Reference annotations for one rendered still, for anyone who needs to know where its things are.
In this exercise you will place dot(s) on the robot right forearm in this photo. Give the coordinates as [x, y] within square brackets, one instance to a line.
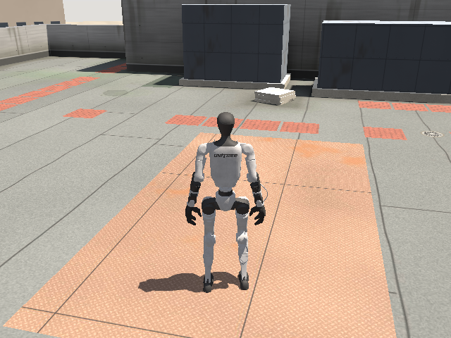
[256, 190]

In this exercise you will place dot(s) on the robot torso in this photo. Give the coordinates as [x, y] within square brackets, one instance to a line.
[225, 164]

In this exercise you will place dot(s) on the robot right upper arm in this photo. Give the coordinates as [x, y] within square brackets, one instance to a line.
[248, 150]

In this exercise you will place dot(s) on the robot left upper arm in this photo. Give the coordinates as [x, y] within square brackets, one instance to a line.
[203, 150]

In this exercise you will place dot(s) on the robot head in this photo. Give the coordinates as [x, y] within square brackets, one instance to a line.
[225, 123]

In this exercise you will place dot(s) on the left robot hand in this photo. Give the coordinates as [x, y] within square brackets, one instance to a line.
[189, 216]

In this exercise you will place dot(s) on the right robot hand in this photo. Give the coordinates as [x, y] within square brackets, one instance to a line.
[260, 216]

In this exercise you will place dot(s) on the robot left forearm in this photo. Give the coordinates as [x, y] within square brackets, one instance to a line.
[194, 190]

